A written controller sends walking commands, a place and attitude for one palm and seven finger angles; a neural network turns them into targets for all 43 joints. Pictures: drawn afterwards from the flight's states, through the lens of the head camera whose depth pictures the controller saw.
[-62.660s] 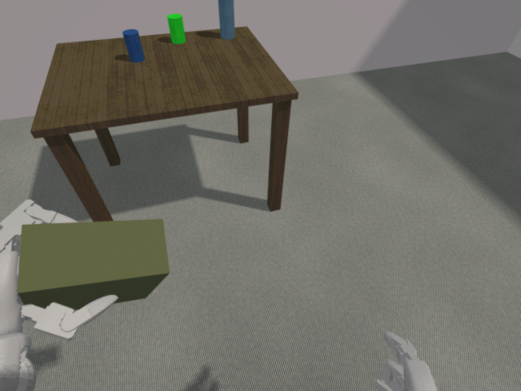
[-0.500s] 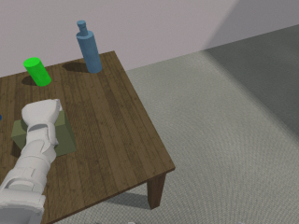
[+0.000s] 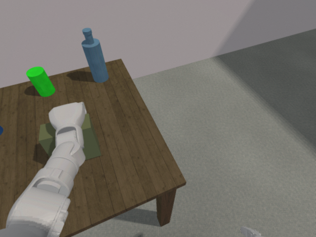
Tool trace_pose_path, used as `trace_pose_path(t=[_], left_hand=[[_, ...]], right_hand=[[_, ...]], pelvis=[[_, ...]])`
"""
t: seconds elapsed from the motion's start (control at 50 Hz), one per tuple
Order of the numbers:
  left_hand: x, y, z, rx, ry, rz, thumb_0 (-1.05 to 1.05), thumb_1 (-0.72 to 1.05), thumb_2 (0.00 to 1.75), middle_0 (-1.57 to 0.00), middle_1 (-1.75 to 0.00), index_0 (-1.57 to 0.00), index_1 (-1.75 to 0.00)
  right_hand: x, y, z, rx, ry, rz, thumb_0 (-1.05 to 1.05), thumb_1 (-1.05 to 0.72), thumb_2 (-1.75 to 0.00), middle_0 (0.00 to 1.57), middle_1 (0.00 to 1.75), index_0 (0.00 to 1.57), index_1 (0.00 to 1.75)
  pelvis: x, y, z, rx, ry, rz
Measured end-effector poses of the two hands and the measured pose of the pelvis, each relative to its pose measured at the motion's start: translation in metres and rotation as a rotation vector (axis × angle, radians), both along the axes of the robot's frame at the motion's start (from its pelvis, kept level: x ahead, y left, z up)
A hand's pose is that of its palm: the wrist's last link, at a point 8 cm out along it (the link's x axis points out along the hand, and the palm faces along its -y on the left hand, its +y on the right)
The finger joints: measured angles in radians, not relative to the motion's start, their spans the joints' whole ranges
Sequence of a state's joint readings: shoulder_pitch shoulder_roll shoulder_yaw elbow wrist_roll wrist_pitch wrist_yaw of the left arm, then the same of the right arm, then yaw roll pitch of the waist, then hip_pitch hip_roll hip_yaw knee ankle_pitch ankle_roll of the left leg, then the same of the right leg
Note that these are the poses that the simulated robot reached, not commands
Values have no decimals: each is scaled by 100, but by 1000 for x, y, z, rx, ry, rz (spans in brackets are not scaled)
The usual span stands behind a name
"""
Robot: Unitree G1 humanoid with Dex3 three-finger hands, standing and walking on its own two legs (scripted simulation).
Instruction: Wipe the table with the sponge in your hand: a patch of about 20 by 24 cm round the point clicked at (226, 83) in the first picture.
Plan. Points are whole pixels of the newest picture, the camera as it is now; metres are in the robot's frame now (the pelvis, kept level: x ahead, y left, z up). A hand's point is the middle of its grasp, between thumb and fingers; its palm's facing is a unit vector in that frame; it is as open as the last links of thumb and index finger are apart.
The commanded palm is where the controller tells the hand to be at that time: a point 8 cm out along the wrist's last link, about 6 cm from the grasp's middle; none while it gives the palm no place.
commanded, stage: wipe back along the middle lane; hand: left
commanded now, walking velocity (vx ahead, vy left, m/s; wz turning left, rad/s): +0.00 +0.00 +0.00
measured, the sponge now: (75, 145) +0.38 +0.28 -0.04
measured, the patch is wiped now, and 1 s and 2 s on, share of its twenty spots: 0.45 0.60 0.75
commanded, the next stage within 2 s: slide across to the third lane in 1.86 s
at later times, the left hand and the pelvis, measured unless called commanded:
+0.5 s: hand (82, 136) +0.37 +0.24 +0.02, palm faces -0.05 -0.04 -1.00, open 10.6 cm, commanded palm +0.34 +0.22 +0.06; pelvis +0.02 -0.01 +0.01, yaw +0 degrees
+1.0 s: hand (82, 151) +0.33 +0.22 +0.02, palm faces -0.02 -0.05 -1.00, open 10.6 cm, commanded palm +0.28 +0.20 +0.05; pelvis +0.01 -0.01 +0.00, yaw +0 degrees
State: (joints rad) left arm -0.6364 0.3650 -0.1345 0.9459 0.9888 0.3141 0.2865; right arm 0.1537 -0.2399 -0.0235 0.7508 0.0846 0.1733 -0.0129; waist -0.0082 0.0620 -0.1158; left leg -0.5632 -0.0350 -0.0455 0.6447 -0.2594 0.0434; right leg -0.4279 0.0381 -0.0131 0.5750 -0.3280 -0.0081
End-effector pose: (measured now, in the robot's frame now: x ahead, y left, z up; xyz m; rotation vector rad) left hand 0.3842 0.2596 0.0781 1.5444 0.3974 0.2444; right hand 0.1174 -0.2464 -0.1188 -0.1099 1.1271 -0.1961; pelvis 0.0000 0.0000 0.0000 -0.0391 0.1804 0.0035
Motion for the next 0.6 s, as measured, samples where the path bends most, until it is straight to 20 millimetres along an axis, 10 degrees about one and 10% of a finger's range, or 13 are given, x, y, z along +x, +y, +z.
trace_pose_path(t=[0.26,0.6], left_hand=[[-1,-19,-2,-7,-24,0,0,-56,106,-69,-136,-69,-136],[-33,-29,-3,-19,-41,25,0,-52,104,-65,-139,-65,-139]], right_hand=[[7,-11,0,16,21,-14,1,-90,-90,20,30,20,30],[70,-4,27,24,-149,57,1,-91,-90,20,30,20,30]], pelvis=[[14,-5,3,6,-4,-13],[16,-9,5,14,-49,-6]])
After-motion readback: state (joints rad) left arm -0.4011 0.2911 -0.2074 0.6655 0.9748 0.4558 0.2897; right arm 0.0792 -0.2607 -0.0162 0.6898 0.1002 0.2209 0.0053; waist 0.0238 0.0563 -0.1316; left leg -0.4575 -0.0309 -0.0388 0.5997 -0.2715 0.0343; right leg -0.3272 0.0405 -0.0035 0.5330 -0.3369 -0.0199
